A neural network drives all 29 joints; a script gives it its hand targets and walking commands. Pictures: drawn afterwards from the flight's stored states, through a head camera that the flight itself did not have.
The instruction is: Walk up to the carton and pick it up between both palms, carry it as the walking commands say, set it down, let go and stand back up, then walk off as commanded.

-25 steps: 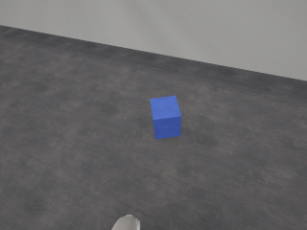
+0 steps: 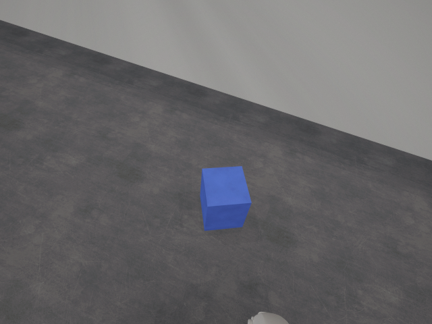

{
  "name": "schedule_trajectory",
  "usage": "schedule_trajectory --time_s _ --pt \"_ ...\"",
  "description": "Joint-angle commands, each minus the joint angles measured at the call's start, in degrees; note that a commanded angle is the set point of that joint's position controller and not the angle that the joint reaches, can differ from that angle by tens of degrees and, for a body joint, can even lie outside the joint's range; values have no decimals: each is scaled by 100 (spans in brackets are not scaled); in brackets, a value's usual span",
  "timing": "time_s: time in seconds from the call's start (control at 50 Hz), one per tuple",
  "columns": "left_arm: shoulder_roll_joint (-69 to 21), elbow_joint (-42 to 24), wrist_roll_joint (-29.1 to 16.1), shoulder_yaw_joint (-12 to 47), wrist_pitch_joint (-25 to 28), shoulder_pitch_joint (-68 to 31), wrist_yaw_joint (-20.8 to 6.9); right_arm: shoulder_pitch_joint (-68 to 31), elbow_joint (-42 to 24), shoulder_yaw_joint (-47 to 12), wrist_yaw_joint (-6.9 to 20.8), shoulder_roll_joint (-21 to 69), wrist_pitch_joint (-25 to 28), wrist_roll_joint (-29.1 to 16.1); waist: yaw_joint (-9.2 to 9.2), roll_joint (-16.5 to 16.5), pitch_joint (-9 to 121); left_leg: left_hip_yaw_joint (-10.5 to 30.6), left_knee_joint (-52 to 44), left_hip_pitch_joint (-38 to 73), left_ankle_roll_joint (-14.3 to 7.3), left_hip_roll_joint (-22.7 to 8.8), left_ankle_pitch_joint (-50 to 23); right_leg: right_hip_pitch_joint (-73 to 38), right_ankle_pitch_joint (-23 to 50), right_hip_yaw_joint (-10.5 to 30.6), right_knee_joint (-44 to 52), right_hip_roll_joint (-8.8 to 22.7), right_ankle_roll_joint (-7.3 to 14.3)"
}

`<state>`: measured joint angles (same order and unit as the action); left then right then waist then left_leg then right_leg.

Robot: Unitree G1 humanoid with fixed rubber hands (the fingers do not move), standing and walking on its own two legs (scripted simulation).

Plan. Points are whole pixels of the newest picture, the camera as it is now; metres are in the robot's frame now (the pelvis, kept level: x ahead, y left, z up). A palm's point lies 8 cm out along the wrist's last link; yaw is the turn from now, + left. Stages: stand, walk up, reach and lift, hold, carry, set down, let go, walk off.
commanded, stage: walk up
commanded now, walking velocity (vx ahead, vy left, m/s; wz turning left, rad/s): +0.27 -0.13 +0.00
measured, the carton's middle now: (222, 198) +0.76 -0.08 -0.66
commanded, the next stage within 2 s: none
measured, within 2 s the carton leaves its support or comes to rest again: neither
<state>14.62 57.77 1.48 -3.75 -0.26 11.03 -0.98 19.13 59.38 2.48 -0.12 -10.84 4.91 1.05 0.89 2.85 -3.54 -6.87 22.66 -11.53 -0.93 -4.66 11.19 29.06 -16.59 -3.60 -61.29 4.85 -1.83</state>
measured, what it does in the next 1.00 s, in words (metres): walks ahead: right foot, then left foot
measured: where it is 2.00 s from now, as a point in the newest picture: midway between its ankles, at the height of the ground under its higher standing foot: (231, 323)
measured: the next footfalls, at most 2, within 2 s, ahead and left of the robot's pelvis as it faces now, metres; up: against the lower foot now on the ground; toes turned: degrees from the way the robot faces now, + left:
right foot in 0.26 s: +0.17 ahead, -0.17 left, +0.00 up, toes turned -9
left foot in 0.78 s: +0.20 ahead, +0.13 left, +0.00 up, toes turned +5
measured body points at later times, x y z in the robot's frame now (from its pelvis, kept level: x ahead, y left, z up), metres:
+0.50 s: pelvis +0.12 -0.06 +0.00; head +0.15 -0.11 +0.45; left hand +0.13 +0.19 -0.13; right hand +0.14 -0.31 -0.17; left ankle +0.12 +0.10 -0.68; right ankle +0.14 -0.16 -0.75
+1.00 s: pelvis +0.13 +0.01 -0.01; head +0.14 +0.04 +0.44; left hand +0.14 +0.26 -0.17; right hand +0.21 -0.22 -0.14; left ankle +0.16 +0.12 -0.75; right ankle +0.11 -0.12 -0.73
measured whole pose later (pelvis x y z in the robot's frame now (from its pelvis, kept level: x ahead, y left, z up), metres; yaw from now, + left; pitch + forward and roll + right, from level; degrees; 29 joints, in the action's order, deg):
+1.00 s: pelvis +0.13 +0.01 -0.01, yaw +2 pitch -1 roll +0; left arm 12.5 60.1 0.5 -1.8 -2.5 14.4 1.6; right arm 9.6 58.1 1.0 -1.8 -8.7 0.3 0.8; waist 0.0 2.7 -2.3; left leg -3.3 22.9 -13.0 -1.3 -0.6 9.2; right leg 15.5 -22.9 -1.2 -38.1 1.6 -0.1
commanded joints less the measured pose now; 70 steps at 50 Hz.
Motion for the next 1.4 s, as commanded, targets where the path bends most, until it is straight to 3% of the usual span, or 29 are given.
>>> schedule_trajectory --time_s 0.0,0.12,0.18,0.24,0.26,0.28,0.3,0.32,0.38,0.42,0.44,0.46,0.5,0.6,0.68,0.74,0.76,0.78,0.84,0.92,1.04,1.1,1.18,1.2,1.22,1.24,1.26,1.32,1.38 --pt "-89 -68 15 34 -126 314 -61 418 -93 128 -69 -759 54 17 -85 -1306 366 690 -622 577 -493 -1385 -3860 157 305 39 350 135 -64" --pt "-86 -289 -34 89 -95 -574 -108 588 70 170 -90 -825 -46 86 167 -1366 -41 682 -1151 514 -545 -1371 -1608 -229 565 -131 2041 106 -43" --pt "-25 -318 -31 101 83 -636 -44 587 321 153 -92 -707 -182 131 101 -1794 -84 432 -1062 151 -543 -920 -205 -1112 146 -419 2674 -100 -12" --pt "374 238 1 -37 268 528 97 714 397 116 -77 -457 -239 94 -353 -293 172 268 493 -534 -236 -501 721 -2751 519 -238 3809 130 43" --pt "867 374 90 -154 349 1091 123 755 183 57 -78 -170 -212 61 -448 1099 540 0 2107 -1141 27 -172 1873 -3254 817 1337 4218 1497 234" --pt "1183 384 54 -163 317 1271 165 685 87 66 -99 -219 -271 89 -628 1712 600 250 3166 -1960 148 210 2492 -3147 397 2805 4994 2283 817" --pt "1227 346 50 -171 271 1296 184 555 154 115 -82 -513 -372 152 -493 675 459 686 3962 -2188 234 -54 2175 -2865 223 3038 5021 2485 914" --pt "1016 274 28 -111 260 992 235 521 166 165 -9 -524 -425 143 -336 259 130 894 4214 -2252 311 -180 1733 -2515 647 2663 4960 2320 835" --pt "323 157 -56 29 378 520 288 591 246 140 64 -231 -533 131 -70 661 49 734 3979 -1730 363 -201 559 -1824 2787 921 4608 1484 634" --pt "137 3 -112 181 416 291 252 572 193 73 14 -167 -659 1 253 1079 245 646 3505 -969 316 198 462 -1638 6054 139 4096 1096 694" --pt "57 84 -105 181 422 179 237 457 164 36 -14 -179 -645 -79 301 1524 451 570 3145 -843 325 325 470 -1705 5816 -220 4167 841 839" --pt "137 83 -86 158 406 269 255 306 118 47 -65 -224 -671 -70 209 1389 535 466 2900 -886 358 395 560 -1844 5666 -269 4161 855 924" --pt "818 114 -90 -69 301 1002 390 -65 -86 216 -37 -604 -899 71 -114 475 487 498 3253 -1938 479 318 824 -2617 6196 500 3918 1705 1070" --pt "726 -37 15 -147 113 908 461 -882 -515 189 112 -506 -971 46 -245 881 409 785 3201 -1979 479 125 648 -2128 2934 593 4431 1839 1080" --pt "424 98 9 -53 63 418 261 -784 -386 20 12 -277 -762 -50 -42 1179 509 371 1328 -440 278 382 459 -1627 1631 -10 4368 909 871" --pt "288 308 -68 42 -14 906 239 -356 -113 151 -122 -645 -570 -28 -56 -256 395 489 -302 462 345 -78 -414 -1374 1032 -186 3337 672 476" --pt "-70 248 -32 146 -29 1167 227 -267 -149 210 -157 -1119 -490 39 -176 -1540 360 1936 -645 545 175 -1274 -1682 -829 -749 -320 2501 110 190" --pt "-135 165 -128 176 -169 1124 315 -445 -255 213 -126 -1284 -442 -29 10 -2140 263 2283 -1000 -64 -463 -1666 -1608 -865 -1461 -95 2312 -143 145" --pt "172 135 -123 101 -240 826 243 -1084 -395 10 -143 -796 -462 -32 -158 -1556 112 1610 -1061 -263 -529 -934 -565 -1092 -812 390 1921 -193 176" --pt "90 171 -88 128 -218 802 259 -902 -328 8 -199 -699 -397 -23 -116 -1199 398 1423 -808 101 -695 -965 -1493 -1220 -716 363 1956 -225 166" --pt "-118 271 -114 205 -71 1010 327 -747 -127 59 -188 -656 -513 -54 -211 -940 318 1511 -649 -38 -402 -660 -330 -2053 415 141 4049 -238 236" --pt "45 289 -68 223 47 612 294 -610 16 -37 -149 -265 -533 -104 -48 277 -8 911 -389 87 -33 54 -79 -1627 277 1008 4728 350 438" --pt "-33 341 -99 256 103 616 306 -375 283 -14 -125 -334 -509 -58 -12 133 -78 826 -374 374 -15 -9 -275 -1492 59 852 4832 286 390" --pt "250 221 -105 111 14 750 277 -350 114 35 -142 -403 -502 11 -74 157 -92 834 -128 -41 22 -170 497 -1469 -281 722 4638 197 389" --pt "686 -5 -39 -94 -211 420 77 452 164 315 -354 -1291 -652 84 232 413 -34 2604 -818 699 -264 -1171 2364 -154 -1316 175 2945 -415 180" --pt "373 -267 44 -122 -310 228 15 930 273 506 -508 -1785 -705 131 395 -593 -170 4168 -1572 618 -766 -2530 2730 729 -1237 133 1131 -442 79" --pt "279 -322 118 -147 -347 297 -3 704 217 495 -588 -1723 -703 168 183 -338 -210 4042 -1522 94 -892 -2726 2138 859 -838 598 363 -144 26" --pt "-27 -232 120 -37 -220 854 -115 105 148 338 -446 -1020 -520 103 -83 -1308 331 2385 -1289 -372 -447 -1726 2288 201 -263 525 376 28 19" --pt "-111 -381 8 64 -229 727 -262 -134 -10 370 -225 -1135 -477 135 -144 -2028 44 1587 -1656 -1448 -356 -1288 2773 -1015 -527 -65 1519 -282 -64"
